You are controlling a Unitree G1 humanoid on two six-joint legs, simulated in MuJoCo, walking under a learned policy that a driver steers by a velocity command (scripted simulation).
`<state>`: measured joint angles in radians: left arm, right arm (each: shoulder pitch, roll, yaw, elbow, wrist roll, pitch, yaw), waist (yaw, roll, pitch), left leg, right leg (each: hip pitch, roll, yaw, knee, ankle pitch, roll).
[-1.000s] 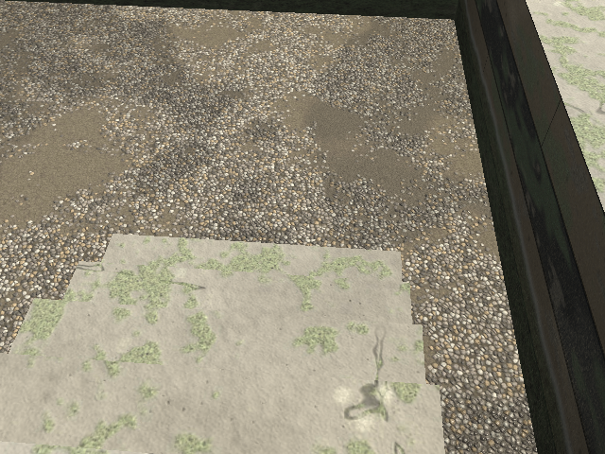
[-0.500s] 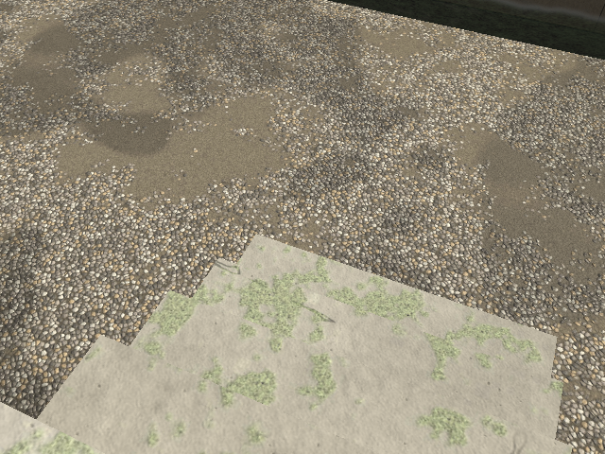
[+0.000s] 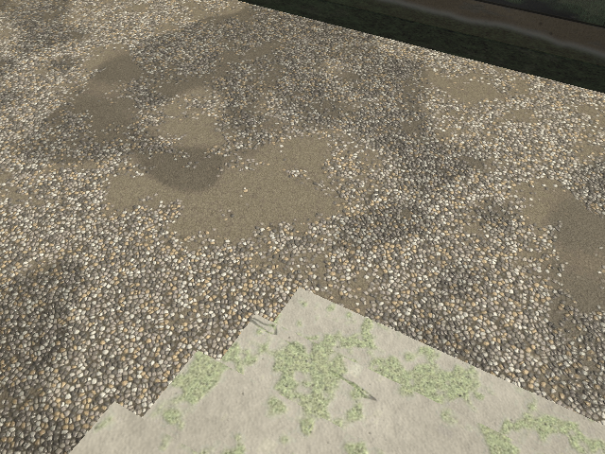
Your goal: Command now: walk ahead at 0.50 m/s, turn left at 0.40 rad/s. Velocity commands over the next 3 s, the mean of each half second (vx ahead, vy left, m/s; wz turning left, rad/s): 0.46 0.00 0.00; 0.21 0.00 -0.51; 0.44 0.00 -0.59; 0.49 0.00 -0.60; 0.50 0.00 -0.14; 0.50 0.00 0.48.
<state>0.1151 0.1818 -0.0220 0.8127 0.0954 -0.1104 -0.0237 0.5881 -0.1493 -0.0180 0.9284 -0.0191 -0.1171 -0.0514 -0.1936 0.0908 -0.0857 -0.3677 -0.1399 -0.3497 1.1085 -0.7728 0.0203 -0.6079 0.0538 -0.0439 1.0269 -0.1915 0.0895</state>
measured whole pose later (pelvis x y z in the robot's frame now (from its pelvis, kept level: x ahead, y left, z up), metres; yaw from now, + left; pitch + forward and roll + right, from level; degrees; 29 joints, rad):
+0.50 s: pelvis +0.27 -0.09 -0.11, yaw -4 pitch +0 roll -1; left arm 0.50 0.15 0.04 0.99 -0.07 -0.03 -0.05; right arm 0.13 -0.19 -0.02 0.73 0.06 -0.02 -0.04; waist 0.08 0.05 0.02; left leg -0.64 0.03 -0.06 0.97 -0.17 0.04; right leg -0.22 0.13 0.05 0.56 -0.33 -0.10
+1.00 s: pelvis +0.47 -0.18 -0.27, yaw -22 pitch +0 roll +3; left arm 0.24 0.28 0.05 0.79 0.09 -0.08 -0.05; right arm 0.51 -0.24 0.05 0.91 -0.10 -0.07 0.06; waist -0.04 -0.02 0.02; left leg -0.48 0.12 0.06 1.63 -0.83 -0.05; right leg -0.25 0.01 -0.02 0.45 -0.19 -0.10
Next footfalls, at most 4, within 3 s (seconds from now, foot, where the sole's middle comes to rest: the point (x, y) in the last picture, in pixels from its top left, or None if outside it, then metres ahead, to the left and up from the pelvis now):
0.20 left None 0.20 0.07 -0.73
0.36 right None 0.27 -0.17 -0.88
0.62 left None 0.44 0.01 -0.88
0.94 right None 0.51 -0.27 -1.05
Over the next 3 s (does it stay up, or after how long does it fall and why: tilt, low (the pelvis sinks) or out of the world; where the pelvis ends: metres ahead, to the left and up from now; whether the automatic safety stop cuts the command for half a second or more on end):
stays up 1.26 -1.02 -0.83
